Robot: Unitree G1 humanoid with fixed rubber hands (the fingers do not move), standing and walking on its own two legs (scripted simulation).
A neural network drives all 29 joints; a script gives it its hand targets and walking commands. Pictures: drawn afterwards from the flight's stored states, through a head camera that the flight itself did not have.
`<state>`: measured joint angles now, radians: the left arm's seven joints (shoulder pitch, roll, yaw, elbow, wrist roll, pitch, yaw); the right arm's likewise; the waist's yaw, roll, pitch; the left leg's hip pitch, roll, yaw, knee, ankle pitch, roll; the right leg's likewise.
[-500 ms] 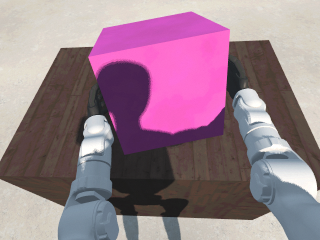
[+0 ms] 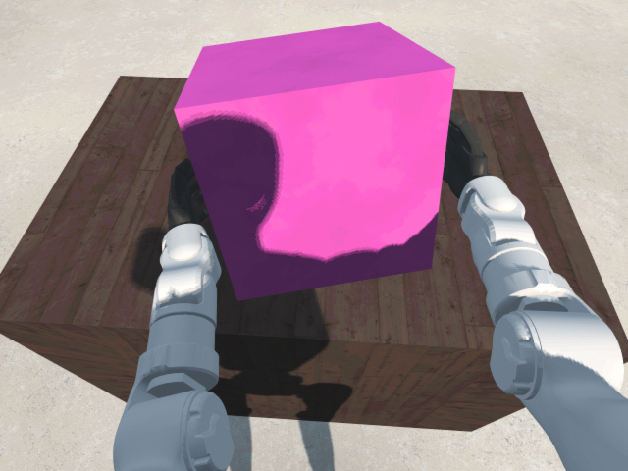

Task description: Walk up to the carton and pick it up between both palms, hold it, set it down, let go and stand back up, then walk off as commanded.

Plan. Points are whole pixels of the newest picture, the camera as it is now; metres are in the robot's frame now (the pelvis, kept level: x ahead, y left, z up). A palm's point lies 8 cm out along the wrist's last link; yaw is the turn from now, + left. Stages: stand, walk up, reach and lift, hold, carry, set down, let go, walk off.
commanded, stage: set down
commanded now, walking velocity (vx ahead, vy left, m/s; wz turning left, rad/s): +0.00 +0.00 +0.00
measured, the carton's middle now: (312, 153) +0.52 +0.02 +0.08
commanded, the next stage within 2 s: none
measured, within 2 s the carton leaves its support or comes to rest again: rests again in 1.56 s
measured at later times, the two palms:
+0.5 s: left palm (192, 215) +0.42 +0.17 +0.07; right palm (462, 175) +0.47 -0.18 +0.09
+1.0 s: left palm (193, 216) +0.42 +0.17 +0.07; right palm (460, 180) +0.47 -0.19 +0.08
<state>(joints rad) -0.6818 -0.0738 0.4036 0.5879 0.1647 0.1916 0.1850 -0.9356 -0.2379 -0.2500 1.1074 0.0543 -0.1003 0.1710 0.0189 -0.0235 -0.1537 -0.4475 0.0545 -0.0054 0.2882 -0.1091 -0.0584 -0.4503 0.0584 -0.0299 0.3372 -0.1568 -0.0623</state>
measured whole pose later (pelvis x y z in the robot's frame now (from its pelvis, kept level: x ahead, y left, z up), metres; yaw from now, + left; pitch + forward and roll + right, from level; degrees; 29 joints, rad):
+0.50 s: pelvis +0.01 +0.00 +0.00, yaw +0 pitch +16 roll +1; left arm -0.69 -0.07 0.43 0.64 0.16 0.07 0.15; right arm -0.94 -0.24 -0.26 1.11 0.00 -0.15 0.17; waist 0.03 0.02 -0.14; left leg -0.45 0.05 0.00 0.29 -0.13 -0.06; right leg -0.45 0.06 -0.03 0.34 -0.17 -0.06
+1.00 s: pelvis +0.01 +0.00 +0.00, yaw +0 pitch +18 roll +1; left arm -0.69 -0.07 0.43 0.66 0.16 0.06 0.17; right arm -0.94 -0.24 -0.26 1.11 0.00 -0.15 0.17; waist 0.04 0.04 -0.14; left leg -0.47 0.06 0.00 0.29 -0.12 -0.06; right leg -0.47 0.06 -0.03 0.34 -0.17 -0.06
